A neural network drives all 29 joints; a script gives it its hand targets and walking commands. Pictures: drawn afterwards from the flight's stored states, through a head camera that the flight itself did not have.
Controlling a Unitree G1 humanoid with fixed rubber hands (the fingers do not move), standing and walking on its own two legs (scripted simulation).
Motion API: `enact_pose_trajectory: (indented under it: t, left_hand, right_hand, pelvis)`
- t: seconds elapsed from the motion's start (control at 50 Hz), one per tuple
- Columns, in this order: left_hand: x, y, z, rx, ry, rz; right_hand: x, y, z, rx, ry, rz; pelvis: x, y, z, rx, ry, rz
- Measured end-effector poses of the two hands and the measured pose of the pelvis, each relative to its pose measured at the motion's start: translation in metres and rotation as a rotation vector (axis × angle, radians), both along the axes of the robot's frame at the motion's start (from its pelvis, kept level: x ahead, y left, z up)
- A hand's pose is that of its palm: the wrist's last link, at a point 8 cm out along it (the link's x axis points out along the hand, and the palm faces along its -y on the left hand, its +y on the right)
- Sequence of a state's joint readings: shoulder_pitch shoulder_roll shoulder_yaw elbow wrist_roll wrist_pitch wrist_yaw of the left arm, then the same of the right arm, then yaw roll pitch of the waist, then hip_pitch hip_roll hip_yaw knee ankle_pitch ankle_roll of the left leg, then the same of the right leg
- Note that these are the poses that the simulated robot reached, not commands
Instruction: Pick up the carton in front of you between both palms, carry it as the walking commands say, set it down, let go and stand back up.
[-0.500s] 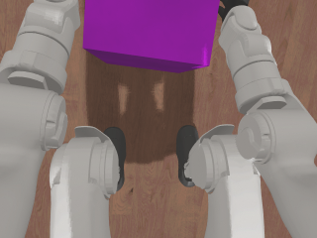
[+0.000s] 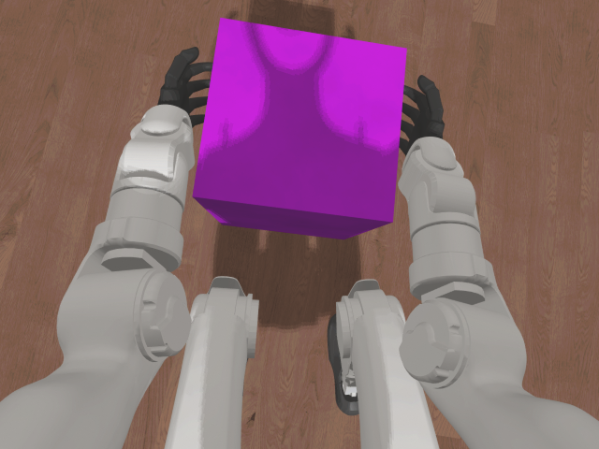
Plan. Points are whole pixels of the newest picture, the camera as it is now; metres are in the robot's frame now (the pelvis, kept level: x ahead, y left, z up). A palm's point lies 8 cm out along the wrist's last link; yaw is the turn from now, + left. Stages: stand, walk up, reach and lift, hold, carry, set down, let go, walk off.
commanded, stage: reach and lift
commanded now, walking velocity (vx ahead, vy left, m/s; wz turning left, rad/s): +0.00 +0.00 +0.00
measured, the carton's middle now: (296, 154) +0.50 +0.02 -0.14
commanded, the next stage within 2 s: none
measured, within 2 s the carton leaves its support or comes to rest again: neither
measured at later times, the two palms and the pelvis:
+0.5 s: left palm (128, 84) +0.47 +0.16 +0.08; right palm (498, 110) +0.46 -0.14 +0.09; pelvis +0.04 +0.00 +0.12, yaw +1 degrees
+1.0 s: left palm out of the picture +0.42 +0.16 +0.24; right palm out of the picture +0.42 -0.14 +0.24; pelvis +0.08 +0.00 +0.26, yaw +2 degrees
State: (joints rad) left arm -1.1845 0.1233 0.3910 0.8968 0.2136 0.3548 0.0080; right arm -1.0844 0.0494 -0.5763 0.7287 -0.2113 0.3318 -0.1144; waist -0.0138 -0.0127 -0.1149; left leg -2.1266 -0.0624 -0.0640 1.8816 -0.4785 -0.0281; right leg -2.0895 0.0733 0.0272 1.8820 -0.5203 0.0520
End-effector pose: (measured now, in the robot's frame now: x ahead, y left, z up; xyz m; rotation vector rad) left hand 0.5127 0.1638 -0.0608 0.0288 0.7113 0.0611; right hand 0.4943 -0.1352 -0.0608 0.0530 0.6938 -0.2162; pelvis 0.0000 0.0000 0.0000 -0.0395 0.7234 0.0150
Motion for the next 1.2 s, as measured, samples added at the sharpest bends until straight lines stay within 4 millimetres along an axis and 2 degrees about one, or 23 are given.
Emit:
enact_pose_trajectory:
  t: [0.12, 0.24, 0.38, 0.52, 0.98, 1.2]
  left_hand:
    - [-0.006, -0.008, 0.027, 0.0, -0.013, 0.0]
    - [-0.016, -0.004, 0.056, -0.007, -0.024, 0.022]
    - [-0.031, 0.001, 0.099, -0.02, -0.019, 0.046]
    - [-0.044, -0.002, 0.147, -0.029, -0.014, 0.05]
    - [-0.092, -0.007, 0.291, -0.025, -0.015, 0.091]
    - [-0.112, -0.01, 0.358, -0.022, -0.033, 0.107]
  right_hand:
    - [-0.004, -0.008, 0.029, 0.004, -0.013, -0.006]
    - [-0.008, -0.004, 0.06, 0.007, -0.025, 0.01]
    - [-0.019, 0.001, 0.105, 0.004, -0.021, 0.024]
    - [-0.031, -0.003, 0.154, 0.001, -0.016, 0.024]
    - [-0.068, -0.007, 0.297, 0.0, -0.016, 0.067]
    - [-0.083, -0.01, 0.362, -0.002, -0.034, 0.086]
  pelvis:
    - [0.003, -0.001, 0.025, 0.01, 0.014, -0.014]
    - [0.012, -0.003, 0.05, 0.018, 0.004, -0.016]
    - [0.026, -0.002, 0.087, 0.015, -0.041, -0.002]
    - [0.038, 0.001, 0.127, 0.014, -0.106, 0.005]
    - [0.081, -0.001, 0.254, 0.039, -0.401, 0.009]
    - [0.099, -0.005, 0.298, 0.047, -0.596, 0.009]
